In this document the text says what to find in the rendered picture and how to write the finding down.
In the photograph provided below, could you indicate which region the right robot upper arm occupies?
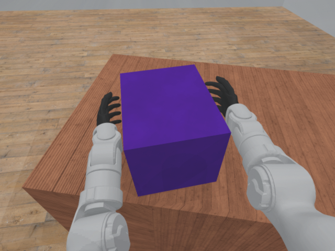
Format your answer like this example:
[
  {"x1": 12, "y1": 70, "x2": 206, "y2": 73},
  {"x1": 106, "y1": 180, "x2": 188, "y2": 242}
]
[{"x1": 247, "y1": 164, "x2": 335, "y2": 251}]

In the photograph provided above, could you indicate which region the right robot forearm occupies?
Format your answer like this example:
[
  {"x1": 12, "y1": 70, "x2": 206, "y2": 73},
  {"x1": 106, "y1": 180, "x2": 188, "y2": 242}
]
[{"x1": 225, "y1": 104, "x2": 316, "y2": 200}]

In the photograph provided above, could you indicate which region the right robot hand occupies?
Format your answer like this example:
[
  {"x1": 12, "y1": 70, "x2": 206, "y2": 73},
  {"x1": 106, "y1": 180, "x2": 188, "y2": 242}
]
[{"x1": 205, "y1": 76, "x2": 238, "y2": 117}]

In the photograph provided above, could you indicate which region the left robot upper arm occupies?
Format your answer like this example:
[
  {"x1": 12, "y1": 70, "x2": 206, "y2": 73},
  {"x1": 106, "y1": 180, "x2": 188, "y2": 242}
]
[{"x1": 67, "y1": 211, "x2": 130, "y2": 251}]

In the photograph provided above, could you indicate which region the left robot hand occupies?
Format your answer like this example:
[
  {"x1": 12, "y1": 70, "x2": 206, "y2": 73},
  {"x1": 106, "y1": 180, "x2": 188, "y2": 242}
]
[{"x1": 97, "y1": 92, "x2": 121, "y2": 126}]

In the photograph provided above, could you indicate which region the left robot forearm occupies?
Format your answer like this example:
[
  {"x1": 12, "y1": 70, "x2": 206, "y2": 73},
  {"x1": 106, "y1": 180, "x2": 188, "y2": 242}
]
[{"x1": 66, "y1": 123, "x2": 123, "y2": 251}]

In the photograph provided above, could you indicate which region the carton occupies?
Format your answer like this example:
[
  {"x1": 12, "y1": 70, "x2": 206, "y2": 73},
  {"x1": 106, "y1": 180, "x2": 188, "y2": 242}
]
[{"x1": 120, "y1": 64, "x2": 231, "y2": 197}]

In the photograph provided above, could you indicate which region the pedestal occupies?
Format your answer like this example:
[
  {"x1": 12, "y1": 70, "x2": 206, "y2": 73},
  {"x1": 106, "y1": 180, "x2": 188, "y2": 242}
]
[{"x1": 22, "y1": 54, "x2": 335, "y2": 251}]

